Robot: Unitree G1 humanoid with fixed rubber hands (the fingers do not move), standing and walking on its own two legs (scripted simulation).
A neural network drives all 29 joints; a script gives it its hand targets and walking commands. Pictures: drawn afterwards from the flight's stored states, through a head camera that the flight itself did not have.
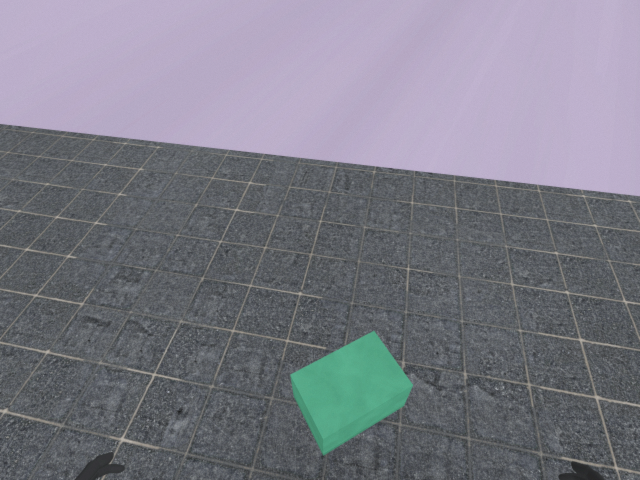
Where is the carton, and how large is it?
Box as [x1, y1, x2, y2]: [290, 331, 412, 455]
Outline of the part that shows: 374,331 290,374 294,397 323,455 401,407 404,404 412,386 410,381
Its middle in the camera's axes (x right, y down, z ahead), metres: +0.09 +0.44 +1.14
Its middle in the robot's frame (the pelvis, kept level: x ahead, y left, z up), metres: +0.49 -0.06 -0.67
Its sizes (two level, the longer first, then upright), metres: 0.286 0.192 0.168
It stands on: the floor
